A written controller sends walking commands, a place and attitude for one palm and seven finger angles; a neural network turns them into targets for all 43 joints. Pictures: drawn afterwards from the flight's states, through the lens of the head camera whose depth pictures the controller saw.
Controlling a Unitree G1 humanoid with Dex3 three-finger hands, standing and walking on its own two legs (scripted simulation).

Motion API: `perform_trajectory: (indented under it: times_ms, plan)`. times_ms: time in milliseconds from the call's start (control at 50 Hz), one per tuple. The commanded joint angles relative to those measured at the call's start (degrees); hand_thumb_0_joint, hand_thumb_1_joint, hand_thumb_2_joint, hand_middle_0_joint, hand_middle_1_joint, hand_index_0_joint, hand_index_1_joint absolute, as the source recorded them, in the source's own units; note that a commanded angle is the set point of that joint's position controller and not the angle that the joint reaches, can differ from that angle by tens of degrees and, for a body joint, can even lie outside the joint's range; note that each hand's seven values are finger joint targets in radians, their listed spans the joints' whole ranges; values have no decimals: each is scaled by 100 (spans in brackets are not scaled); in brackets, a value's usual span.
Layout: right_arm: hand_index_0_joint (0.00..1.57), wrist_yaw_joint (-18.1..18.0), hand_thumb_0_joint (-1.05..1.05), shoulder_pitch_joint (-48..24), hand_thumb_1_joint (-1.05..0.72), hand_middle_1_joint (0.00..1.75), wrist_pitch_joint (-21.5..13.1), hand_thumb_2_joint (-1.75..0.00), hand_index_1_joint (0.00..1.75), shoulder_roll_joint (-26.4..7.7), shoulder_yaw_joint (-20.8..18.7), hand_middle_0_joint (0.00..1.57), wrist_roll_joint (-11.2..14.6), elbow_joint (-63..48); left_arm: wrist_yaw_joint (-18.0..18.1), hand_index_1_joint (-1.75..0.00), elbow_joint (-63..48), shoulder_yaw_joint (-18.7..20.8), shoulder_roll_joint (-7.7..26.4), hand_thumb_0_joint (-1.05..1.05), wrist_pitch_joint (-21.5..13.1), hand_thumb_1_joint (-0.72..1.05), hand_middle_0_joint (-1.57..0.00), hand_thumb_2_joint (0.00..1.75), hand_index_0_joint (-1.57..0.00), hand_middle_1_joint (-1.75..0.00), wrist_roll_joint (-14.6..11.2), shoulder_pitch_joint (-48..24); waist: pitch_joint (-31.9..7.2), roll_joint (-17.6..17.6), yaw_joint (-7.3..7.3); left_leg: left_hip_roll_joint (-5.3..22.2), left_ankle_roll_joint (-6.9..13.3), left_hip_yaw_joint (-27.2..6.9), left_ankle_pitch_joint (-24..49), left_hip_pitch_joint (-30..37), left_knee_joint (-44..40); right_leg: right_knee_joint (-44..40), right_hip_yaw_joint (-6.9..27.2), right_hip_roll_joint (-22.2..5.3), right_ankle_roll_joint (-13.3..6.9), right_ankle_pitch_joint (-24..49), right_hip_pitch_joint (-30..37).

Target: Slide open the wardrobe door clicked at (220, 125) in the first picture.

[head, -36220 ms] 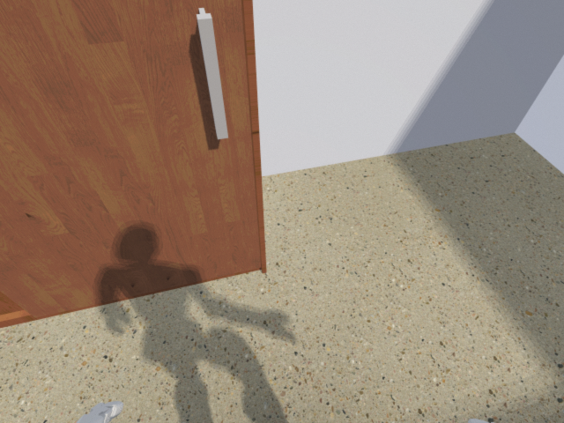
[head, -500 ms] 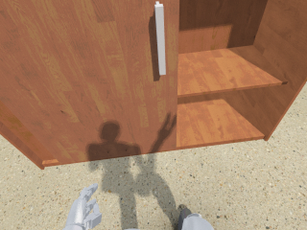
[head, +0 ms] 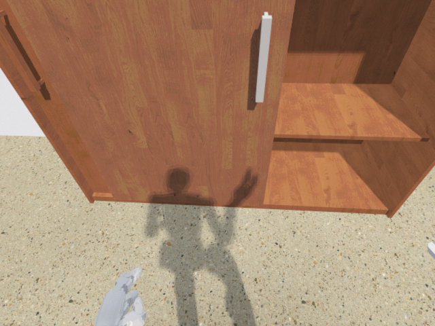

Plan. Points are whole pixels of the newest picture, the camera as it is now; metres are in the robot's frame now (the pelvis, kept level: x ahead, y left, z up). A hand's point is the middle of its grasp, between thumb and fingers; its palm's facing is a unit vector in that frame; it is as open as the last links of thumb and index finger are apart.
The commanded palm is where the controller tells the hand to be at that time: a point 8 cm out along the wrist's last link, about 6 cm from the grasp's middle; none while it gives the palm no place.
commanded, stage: stop stepping back and stand still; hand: right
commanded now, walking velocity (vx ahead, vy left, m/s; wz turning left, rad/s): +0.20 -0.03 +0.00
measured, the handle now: (262, 60) +0.83 -0.06 +0.11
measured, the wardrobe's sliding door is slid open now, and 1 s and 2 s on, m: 0.67 0.67 0.67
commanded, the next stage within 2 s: let the arm hang, fingers relaxed in 0.72 s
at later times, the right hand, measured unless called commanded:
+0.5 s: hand out of the picture +0.24 -0.27 +0.18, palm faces +0.43 +0.77 -0.47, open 7.4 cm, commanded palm +0.17 -0.31 +0.18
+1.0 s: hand (369, 308) +0.21 -0.26 -0.09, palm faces +0.02 +0.92 -0.38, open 7.4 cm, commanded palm none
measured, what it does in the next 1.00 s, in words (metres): steps on the spot: left foot, then right foot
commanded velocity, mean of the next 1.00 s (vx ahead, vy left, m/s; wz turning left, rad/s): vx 0.00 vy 0.01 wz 0.00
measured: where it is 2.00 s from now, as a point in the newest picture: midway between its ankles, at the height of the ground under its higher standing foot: outside the picture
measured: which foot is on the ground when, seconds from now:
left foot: up 0.00-0.02, down 0.04-1.00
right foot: down 0.00-0.02, up 0.04-0.26, down 0.28-1.00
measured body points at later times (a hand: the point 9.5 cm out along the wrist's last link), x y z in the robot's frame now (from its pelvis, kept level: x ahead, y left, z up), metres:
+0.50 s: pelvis +0.03 -0.01 -0.01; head +0.04 -0.03 +0.44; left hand +0.19 +0.20 -0.09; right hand +0.21 -0.31 +0.20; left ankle +0.04 +0.09 -0.74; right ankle +0.05 -0.13 -0.74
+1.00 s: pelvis +0.03 -0.03 -0.01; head +0.04 -0.02 +0.43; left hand +0.18 +0.24 -0.12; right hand +0.21 -0.31 -0.07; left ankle +0.04 +0.09 -0.74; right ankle +0.05 -0.13 -0.74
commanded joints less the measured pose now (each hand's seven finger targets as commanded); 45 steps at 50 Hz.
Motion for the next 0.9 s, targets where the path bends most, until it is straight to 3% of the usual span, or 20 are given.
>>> perform_trajectory:
  times_ms: [0,20,60,80,180,220,260,280,300,320,360,420,460,480,540,640,780,800,820,880]
  plan:
    - [20,-326,0,-128,-90,30,-186,-90,30,-1100,-1246,20,-36,-342,114,-30,-801,517,859,0,114,90,-20,90,-20,-30,-17,-899,-111,951,-407,974,803,-2204,-1893,2028,-2457,2121,-14,235,-94,-2597,-2994]
    - [20,-302,0,-464,-90,30,-220,-90,30,-1225,-1313,20,57,-359,139,-30,-860,512,895,0,48,90,-20,90,-20,-30,-93,-976,-9,1939,-396,2202,1260,-4242,-2326,1352,-3561,3733,378,499,-23,-1942,-3189]
    - [20,-242,0,-697,-90,30,-542,-90,30,-1391,-1649,20,163,-3,67,-30,-413,484,1041,0,-13,90,-20,90,-20,-30,143,-761,76,597,-46,1959,1342,-3268,518,871,-3140,4159,704,75,167,-1074,-2645]
    - [20,-283,0,-547,-90,30,-485,-90,30,-1161,-1538,20,89,230,44,-30,-327,492,885,0,-11,90,-20,90,-20,-30,-12,-632,-789,553,-151,1747,1105,-2759,-43,1532,-2776,3820,639,188,91,-1049,-2537]
    - [20,-186,0,-811,-90,30,-408,-90,30,-648,-721,20,57,-379,132,-30,-370,497,964,0,-90,90,-20,90,-20,-30,-84,-889,-203,517,-151,1345,694,-1480,-648,-202,-2628,1257,151,232,-96,-663,-112]
    - [20,-173,0,-1063,-90,30,-451,-90,30,-624,-560,20,9,-745,165,-30,-374,510,1053,0,-196,90,-20,90,-20,-30,-15,-785,-220,-104,-78,997,499,-1168,-889,-345,-1999,317,114,376,-169,-668,577]
    - [20,-201,0,-1250,-90,30,-561,-90,30,-819,-723,20,-30,-1342,208,-30,-585,550,1329,0,-256,90,-20,90,-20,-30,-1,-896,-80,-2108,-158,45,-32,-417,-875,-959,96,-1319,2539,-1041,-790,-2081,552]
    - [20,-210,0,-1244,-90,30,-601,-90,30,-946,-809,20,-68,-1414,184,-30,-632,512,1252,0,-229,90,-20,90,-20,-30,12,-900,150,-2274,-161,-96,-86,-473,-824,-840,1045,-1981,3132,-1501,-1056,-2365,-55]
    - [20,-208,0,-1308,-90,30,-617,-90,30,-1136,-1035,20,-98,-1388,156,-30,-598,518,1122,0,-235,90,-20,90,-20,-30,27,-921,212,-1761,-231,-14,-102,-611,-519,-604,1390,-2078,2792,-1343,-982,-2227,-421]
    - [20,-202,0,-1204,-90,30,-618,-90,30,-1168,-1103,20,-86,-1527,105,-30,-560,502,1062,0,-287,90,-20,90,-20,-30,39,-860,45,-1863,-248,110,-94,-652,-466,-265,1194,-1934,2519,-1152,-836,-2031,-597]
    - [20,-251,0,-883,-90,30,-557,-90,30,-1313,-1334,20,-53,-1647,63,-30,-575,489,1008,0,-345,90,-20,90,-20,-30,35,-777,-131,-2065,-326,158,-151,-531,-325,269,84,-1447,1699,-892,-694,-572,-396]
    - [20,-261,0,-353,-90,30,-468,-90,30,-1009,-1218,20,-31,-1136,-5,-30,-618,478,1019,0,-373,90,-20,90,-20,-30,-68,-672,-485,-1325,-289,16,-138,-343,886,1117,-1829,-318,911,-509,-338,1050,-155]
    - [20,-223,0,-142,-90,30,-423,-90,30,-870,-1169,20,7,-528,-13,-30,-599,515,971,0,-313,90,-20,90,-20,-30,-60,-611,-665,-118,-132,704,209,-1444,2879,1246,-1973,447,621,-93,-90,1136,-350]
    - [20,-213,0,-413,-90,30,-429,-90,30,-887,-1139,20,47,-563,-26,-30,-589,468,951,0,-296,90,-20,90,-20,-30,-55,-654,-829,67,-77,953,301,-1702,3590,1248,-1880,514,551,55,1,989,-275]
    - [20,-154,0,-280,-90,30,-229,-90,30,-641,-892,20,139,-54,4,-30,-535,524,1003,0,-166,90,-20,90,-20,-30,-138,-638,-940,293,-98,812,152,-1475,2975,1011,-1918,350,572,73,-49,815,77]
    - [20,-121,0,-382,-90,30,-192,-90,30,-761,-860,20,101,-330,96,-30,-692,440,987,0,-23,90,-20,90,-20,-30,-155,-958,-817,-93,-200,517,-53,-1108,2581,1012,-1897,-98,681,-74,-181,1247,158]
    - [20,-207,0,-697,-90,30,-260,-90,30,-936,-886,20,32,-1070,173,-30,-770,448,1008,0,-27,90,-20,90,-20,-30,-95,-1011,-658,-809,-257,517,31,-1268,2058,1033,-2155,-221,695,89,-199,747,123]
    - [20,610,0,-891,-90,30,466,-90,30,100,1483,20,-555,4048,-438,-30,821,842,2133,0,-173,90,-20,90,-20,-30,35,-947,-416,-646,147,975,129,-785,3246,380,-1188,754,759,-183,-233,1860,-175]
    - [20,755,0,-944,-90,30,796,-90,30,-47,1359,20,-403,4162,-464,-30,539,813,1959,0,282,90,-20,90,-20,-30,-106,-692,-789,-620,23,865,133,-973,2662,337,-1318,542,759,-205,-196,1559,13]
    - [20,802,0,-1292,-90,30,887,-90,30,309,1605,20,-364,4692,-476,-30,417,599,1601,0,578,90,-20,90,-20,-30,-34,-688,-577,-303,-80,490,0,-546,1036,262,-964,115,1173,-402,-447,978,-669]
